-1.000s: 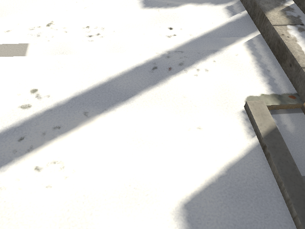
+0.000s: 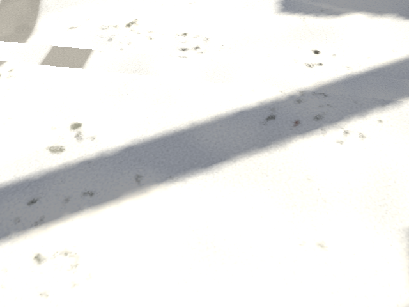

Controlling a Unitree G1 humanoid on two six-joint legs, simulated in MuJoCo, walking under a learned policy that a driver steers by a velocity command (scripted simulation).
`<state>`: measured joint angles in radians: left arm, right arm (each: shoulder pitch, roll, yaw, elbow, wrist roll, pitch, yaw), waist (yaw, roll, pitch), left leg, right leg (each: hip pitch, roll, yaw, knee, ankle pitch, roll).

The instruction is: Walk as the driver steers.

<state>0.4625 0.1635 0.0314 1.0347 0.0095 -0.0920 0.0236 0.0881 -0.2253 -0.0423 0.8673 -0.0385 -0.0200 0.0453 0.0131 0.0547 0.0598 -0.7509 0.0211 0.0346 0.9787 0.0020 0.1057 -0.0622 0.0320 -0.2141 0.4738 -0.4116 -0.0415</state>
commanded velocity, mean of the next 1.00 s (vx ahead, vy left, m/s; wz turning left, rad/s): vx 0.50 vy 0.00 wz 0.03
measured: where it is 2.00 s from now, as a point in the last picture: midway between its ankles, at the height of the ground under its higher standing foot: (216, 164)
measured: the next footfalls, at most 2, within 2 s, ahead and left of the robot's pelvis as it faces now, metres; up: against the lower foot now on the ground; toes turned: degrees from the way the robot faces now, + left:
left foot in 0.14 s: +0.21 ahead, +0.05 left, +0.00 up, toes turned +10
right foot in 0.68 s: +0.55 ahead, -0.01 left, +0.00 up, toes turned +9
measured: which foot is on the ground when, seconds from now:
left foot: up 0.00-0.12, down 0.14-0.66, up 0.68-1.00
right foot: down 0.00-0.14, up 0.16-0.66, down 0.68-1.00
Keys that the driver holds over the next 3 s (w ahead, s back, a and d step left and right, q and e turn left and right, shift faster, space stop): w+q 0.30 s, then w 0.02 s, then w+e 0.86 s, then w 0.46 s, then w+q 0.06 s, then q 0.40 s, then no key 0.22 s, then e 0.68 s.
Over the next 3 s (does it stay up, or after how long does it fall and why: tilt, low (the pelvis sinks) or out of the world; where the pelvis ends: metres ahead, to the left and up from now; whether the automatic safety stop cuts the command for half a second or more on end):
stays up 0.99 0.00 0.02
